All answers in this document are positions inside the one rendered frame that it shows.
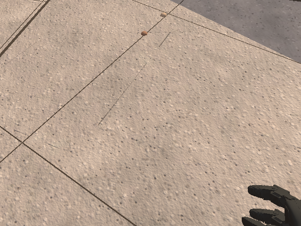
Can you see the right robot hand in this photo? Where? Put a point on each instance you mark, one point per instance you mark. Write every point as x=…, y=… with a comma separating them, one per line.
x=280, y=197

